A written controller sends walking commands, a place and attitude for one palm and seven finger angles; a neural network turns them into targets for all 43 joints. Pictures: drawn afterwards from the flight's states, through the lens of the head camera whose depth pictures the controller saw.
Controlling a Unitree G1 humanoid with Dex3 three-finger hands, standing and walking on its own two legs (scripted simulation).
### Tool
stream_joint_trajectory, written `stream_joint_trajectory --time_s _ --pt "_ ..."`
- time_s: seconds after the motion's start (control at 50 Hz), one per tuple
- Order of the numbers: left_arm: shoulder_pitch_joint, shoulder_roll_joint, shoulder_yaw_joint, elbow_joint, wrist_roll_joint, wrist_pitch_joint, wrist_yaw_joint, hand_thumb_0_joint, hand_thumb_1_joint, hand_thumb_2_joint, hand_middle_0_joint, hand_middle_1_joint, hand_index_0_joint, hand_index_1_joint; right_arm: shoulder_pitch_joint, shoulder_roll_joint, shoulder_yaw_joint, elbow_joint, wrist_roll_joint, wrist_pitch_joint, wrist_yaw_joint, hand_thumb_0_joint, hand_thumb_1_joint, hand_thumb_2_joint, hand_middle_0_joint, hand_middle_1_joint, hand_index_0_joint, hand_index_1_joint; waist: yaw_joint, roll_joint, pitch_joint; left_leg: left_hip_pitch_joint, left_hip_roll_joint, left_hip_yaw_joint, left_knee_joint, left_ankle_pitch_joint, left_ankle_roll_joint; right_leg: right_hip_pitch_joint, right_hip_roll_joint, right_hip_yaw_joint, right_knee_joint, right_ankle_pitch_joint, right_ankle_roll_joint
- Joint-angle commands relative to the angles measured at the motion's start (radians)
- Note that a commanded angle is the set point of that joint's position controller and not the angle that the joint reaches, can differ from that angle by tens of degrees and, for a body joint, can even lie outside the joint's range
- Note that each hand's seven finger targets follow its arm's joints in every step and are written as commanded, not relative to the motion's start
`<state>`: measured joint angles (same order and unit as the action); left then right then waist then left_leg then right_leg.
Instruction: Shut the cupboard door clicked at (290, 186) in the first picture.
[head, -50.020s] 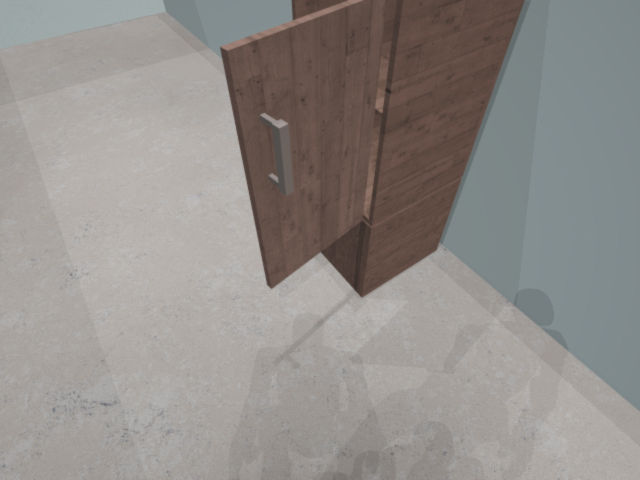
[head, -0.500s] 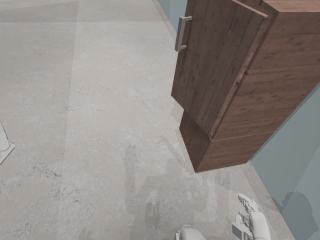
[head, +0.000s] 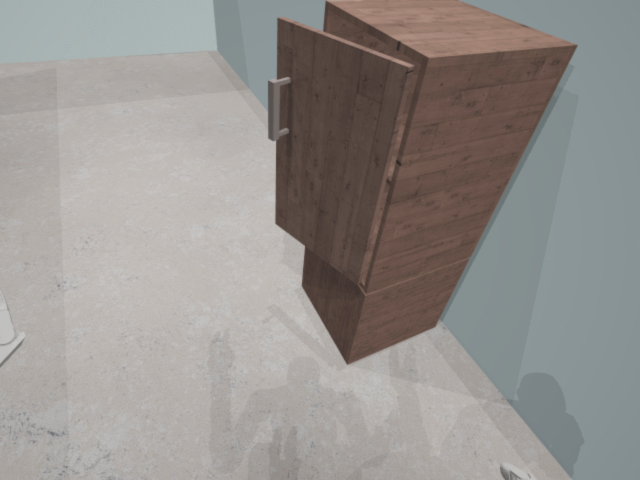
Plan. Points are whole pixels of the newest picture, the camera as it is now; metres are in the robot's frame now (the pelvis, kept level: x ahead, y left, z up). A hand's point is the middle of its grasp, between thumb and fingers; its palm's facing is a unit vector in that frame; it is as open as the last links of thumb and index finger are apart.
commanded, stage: stop stepping back and stand still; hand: left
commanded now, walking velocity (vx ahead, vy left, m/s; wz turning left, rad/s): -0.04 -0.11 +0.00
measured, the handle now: (279, 109) +0.91 +0.10 +0.06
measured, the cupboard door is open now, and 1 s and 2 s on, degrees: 20 20 20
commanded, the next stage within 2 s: let the arm hang, fingers relaxed in 0.42 s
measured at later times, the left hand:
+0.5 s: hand (26, 352) +0.19 +0.27 +0.16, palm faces +0.49 -0.77 -0.41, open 7.4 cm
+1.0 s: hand out of the picture -0.03 +0.20 -0.17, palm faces +0.01 -0.98 -0.20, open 7.1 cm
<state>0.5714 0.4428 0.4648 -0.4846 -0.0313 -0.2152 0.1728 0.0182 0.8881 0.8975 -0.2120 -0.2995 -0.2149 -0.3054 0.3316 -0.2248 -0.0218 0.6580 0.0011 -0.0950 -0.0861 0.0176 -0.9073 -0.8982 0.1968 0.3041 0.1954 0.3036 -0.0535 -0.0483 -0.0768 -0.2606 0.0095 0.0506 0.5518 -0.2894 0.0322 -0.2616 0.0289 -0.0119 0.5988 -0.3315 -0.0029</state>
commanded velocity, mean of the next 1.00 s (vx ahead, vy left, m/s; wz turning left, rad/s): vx -0.02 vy -0.01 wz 0.00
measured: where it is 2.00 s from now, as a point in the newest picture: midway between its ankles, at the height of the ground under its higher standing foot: outside the picture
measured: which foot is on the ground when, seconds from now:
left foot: down 0.00-1.00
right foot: down 0.00-1.00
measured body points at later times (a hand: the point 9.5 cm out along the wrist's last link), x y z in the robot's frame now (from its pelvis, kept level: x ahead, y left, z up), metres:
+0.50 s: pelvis +0.00 -0.01 +0.01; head -0.02 -0.01 +0.46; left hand +0.16 +0.31 +0.19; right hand +0.17 -0.25 -0.07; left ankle +0.01 +0.10 -0.73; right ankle -0.01 -0.11 -0.73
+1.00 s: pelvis -0.03 +0.00 +0.00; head -0.02 +0.02 +0.45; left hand -0.03 +0.25 -0.16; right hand -0.04 -0.24 -0.14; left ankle +0.01 +0.10 -0.73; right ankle -0.01 -0.11 -0.73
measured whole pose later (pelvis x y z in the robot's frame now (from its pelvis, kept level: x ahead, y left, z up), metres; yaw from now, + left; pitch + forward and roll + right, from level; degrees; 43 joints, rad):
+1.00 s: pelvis -0.03 +0.00 +0.00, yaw +1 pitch -1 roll -1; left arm 0.33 0.23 0.00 0.99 0.02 0.04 0.01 0.00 0.96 0.90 -0.20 -0.30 -0.21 -0.30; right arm 0.33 -0.19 0.01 1.02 -0.02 0.04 -0.01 0.01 -0.91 -0.90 0.20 0.30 0.20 0.30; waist -0.01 -0.03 0.03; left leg -0.28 0.00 0.04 0.48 -0.20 0.04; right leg -0.23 0.02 -0.04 0.45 -0.21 -0.02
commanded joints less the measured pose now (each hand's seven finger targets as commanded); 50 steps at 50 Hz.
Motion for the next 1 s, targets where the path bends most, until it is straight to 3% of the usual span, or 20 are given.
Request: stream_joint_trajectory --time_s 0.0,0.06,0.1,0.16,0.26,0.32,0.4,0.46,0.48,0.5,0.52,0.54,0.6,0.64,0.66,0.7,0.78,0.84,0.92,0.98 --pt "-0.093 0.125 0.067 -0.128 0.003 -0.057 0.012 0.0 0.9 0.9 -0.2 -0.3 -0.2 -0.3 -0.156 -0.123 -0.02 -0.157 -0.003 -0.077 -0.006 0.0 -0.9 -0.9 0.2 0.3 0.2 0.3 0.035 0.154 0.078 -0.07 0.18 -0.205 -0.23 0.097 0.028 0.073 -0.016 -0.006 -0.14 0.154 0.002" --pt "-0.089 0.126 0.056 -0.108 0.0 -0.054 -0.002 0.0 0.9 0.9 -0.2 -0.3 -0.2 -0.3 -0.157 -0.124 -0.024 -0.158 -0.001 -0.081 0.005 0.0 -0.9 -0.9 0.2 0.3 0.2 0.3 0.037 0.156 0.008 -0.046 0.126 -0.117 -0.171 0.322 -0.023 0.149 -0.038 0.009 -0.142 0.333 -0.006" --pt "-0.079 0.117 0.046 -0.138 -0.006 -0.055 -0.002 0.0 0.9 0.9 -0.2 -0.3 -0.2 -0.3 -0.153 -0.117 -0.027 -0.165 0.004 -0.075 0.012 0.0 -0.9 -0.9 0.2 0.3 0.2 0.3 0.039 0.116 -0.081 0.028 0.112 -0.089 -0.093 0.45 -0.027 0.17 -0.062 0.06 -0.133 0.485 -0.02" --pt "-0.036 0.166 0.091 -0.199 -0.015 -0.052 0.002 0.0 0.9 0.9 -0.2 -0.3 -0.2 -0.3 -0.173 -0.104 -0.021 -0.179 0.004 -0.061 0.014 0.0 -0.9 -0.9 0.2 0.3 0.2 0.3 0.044 0.101 -0.146 0.032 0.088 -0.069 -0.07 0.385 -0.03 0.191 -0.093 0.101 -0.144 0.541 -0.027" --pt "-0.014 0.195 0.138 -0.208 -0.024 -0.05 0.013 0.0 0.9 0.9 -0.2 -0.3 -0.2 -0.3 -0.191 -0.085 -0.012 -0.184 -0.002 -0.035 0.009 0.0 -0.9 -0.9 0.2 0.3 0.2 0.3 0.043 0.086 -0.092 -0.001 0.055 -0.058 -0.068 0.183 -0.028 0.123 -0.126 0.168 -0.224 0.389 -0.042" --pt "-0.031 0.148 0.094 -0.144 -0.026 -0.042 0.012 0.0 0.9 0.9 -0.2 -0.3 -0.2 -0.3 -0.198 -0.084 -0.007 -0.184 -0.001 -0.023 0.004 0.0 -0.9 -0.9 0.2 0.3 0.2 0.3 0.037 0.07 -0.019 0.009 0.048 -0.06 -0.078 0.126 -0.024 0.041 -0.122 0.183 -0.281 0.251 -0.038" --pt "-0.088 0.109 0.037 -0.066 -0.02 -0.033 0.005 0.0 0.9 0.9 -0.2 -0.3 -0.2 -0.3 -0.201 -0.096 -0.011 -0.178 0.003 -0.02 0.0 0.0 -0.9 -0.9 0.2 0.3 0.2 0.3 0.038 0.074 0.04 0.026 0.053 -0.06 -0.113 0.111 -0.017 -0.008 -0.096 0.157 -0.322 0.173 -0.019" --pt "-0.147 0.11 0.015 -0.07 -0.014 -0.029 0.003 0.0 0.9 0.9 -0.2 -0.3 -0.2 -0.3 -0.208 -0.108 -0.017 -0.179 0.007 -0.027 -0.004 0.0 -0.9 -0.9 0.2 0.3 0.2 0.3 0.043 0.074 0.025 0.048 0.055 -0.062 -0.146 0.144 -0.012 0.016 -0.075 0.116 -0.313 0.21 -0.005" --pt "-0.157 0.1 -0.001 -0.087 -0.01 -0.029 0.003 0.0 0.9 0.9 -0.2 -0.3 -0.2 -0.3 -0.208 -0.11 -0.016 -0.183 0.007 -0.029 -0.004 0.0 -0.9 -0.9 0.2 0.3 0.2 0.3 0.044 0.084 0.01 0.051 0.057 -0.068 -0.155 0.166 -0.012 0.04 -0.07 0.104 -0.297 0.233 -0.005" --pt "-0.13 -0.027 -0.377 0.617 0.06 0.124 -0.132 0.0 0.9 0.9 -0.2 -0.3 -0.2 -0.3 -0.281 -0.287 -0.046 0.011 0.009 -0.075 0.092 0.0 -0.9 -0.9 0.2 0.3 0.2 0.3 0.025 0.118 0.097 -0.026 0.097 -0.109 -0.014 0.417 -0.01 -0.039 -0.129 0.021 -0.125 0.391 -0.033" --pt "-0.132 -0.036 -0.354 0.634 0.052 0.199 -0.159 0.0 0.9 0.9 -0.2 -0.3 -0.2 -0.3 -0.216 -0.26 -0.055 0.009 0.004 -0.017 0.093 0.0 -0.9 -0.9 0.2 0.3 0.2 0.3 0.039 0.122 0.017 0.041 0.111 -0.077 -0.034 0.439 -0.019 -0.049 -0.125 0.079 -0.135 0.369 -0.043" --pt "-0.143 -0.048 -0.361 0.62 0.049 0.221 -0.165 0.0 0.9 0.9 -0.2 -0.3 -0.2 -0.3 -0.198 -0.251 -0.05 -0.008 0.003 0.002 0.088 0.0 -0.9 -0.9 0.2 0.3 0.2 0.3 0.04 0.142 0.026 0.034 0.117 -0.08 -0.042 0.418 -0.014 -0.056 -0.112 0.06 -0.123 0.299 -0.04" --pt "-0.215 -0.049 -0.378 0.763 0.063 0.206 -0.172 0.0 0.9 0.9 -0.2 -0.3 -0.2 -0.3 -0.183 -0.239 -0.032 0.024 -0.018 0.03 0.087 0.0 -0.9 -0.9 0.2 0.3 0.2 0.3 0.05 -0.013 -0.005 -0.036 0.133 -0.149 -0.062 0.341 0.023 -0.019 -0.086 0.044 -0.069 0.182 -0.045" --pt "-0.25 -0.027 -0.385 0.878 0.067 0.201 -0.173 0.0 0.9 0.9 -0.2 -0.3 -0.2 -0.3 -0.183 -0.232 -0.025 0.045 -0.023 0.044 0.086 0.0 -0.9 -0.9 0.2 0.3 0.2 0.3 0.046 -0.129 -0.024 -0.02 0.101 -0.146 -0.039 0.273 0.02 -0.006 -0.118 0.093 -0.116 0.191 -0.056" --pt "-0.264 -0.019 -0.393 0.933 0.067 0.199 -0.17 0.0 0.9 0.9 -0.2 -0.3 -0.2 -0.3 -0.173 -0.225 -0.023 0.054 -0.024 0.053 0.086 0.0 -0.9 -0.9 0.2 0.3 0.2 0.3 0.041 -0.147 -0.04 0.009 0.077 -0.132 -0.015 0.255 0.011 -0.015 -0.145 0.128 -0.136 0.215 -0.075" --pt "-0.3 -0.03 -0.411 1.035 0.061 0.209 -0.161 0.0 0.9 0.9 -0.2 -0.3 -0.2 -0.3 -0.145 -0.189 -0.01 0.091 -0.028 0.075 0.083 0.0 -0.9 -0.9 0.2 0.3 0.2 0.3 0.026 -0.111 -0.038 0.048 0.048 -0.114 -0.016 0.205 -0.003 -0.037 -0.176 0.157 -0.169 0.195 -0.092" --pt "-0.29 -0.07 -0.434 1.209 0.053 0.224 -0.152 0.0 0.9 0.9 -0.2 -0.3 -0.2 -0.3 -0.147 -0.151 0.011 0.164 -0.03 0.091 0.078 0.0 -0.9 -0.9 0.2 0.3 0.2 0.3 0.045 0.155 0.012 0.014 0.085 -0.148 -0.139 0.137 0.002 0.003 -0.116 0.117 -0.181 0.063 -0.054" --pt "-0.243 -0.107 -0.424 1.313 0.053 0.226 -0.151 0.0 0.9 0.9 -0.2 -0.3 -0.2 -0.3 -0.124 -0.127 0.006 0.215 -0.033 0.098 0.069 0.0 -0.9 -0.9 0.2 0.3 0.2 0.3 0.06 0.281 0.052 -0.058 0.088 -0.157 -0.219 -0.044 0.003 0.056 -0.096 0.09 -0.2 0.034 -0.054" --pt "-0.226 -0.108 -0.433 1.411 0.051 0.226 -0.155 0.0 0.9 0.9 -0.2 -0.3 -0.2 -0.3 -0.061 -0.123 -0.003 0.272 -0.026 0.105 0.064 0.0 -0.9 -0.9 0.2 0.3 0.2 0.3 0.059 0.221 0.104 -0.094 0.097 -0.173 -0.275 -0.173 0.006 0.064 -0.089 0.077 -0.228 0.011 -0.053" --pt "-0.221 -0.119 -0.436 1.464 0.051 0.219 -0.154 0.0 0.9 0.9 -0.2 -0.3 -0.2 -0.3 -0.016 -0.119 -0.01 0.305 -0.022 0.1 0.059 0.0 -0.9 -0.9 0.2 0.3 0.2 0.3 0.053 0.1 0.107 -0.059 0.102 -0.175 -0.269 -0.131 0.013 0.049 -0.095 0.087 -0.249 0.02 -0.053"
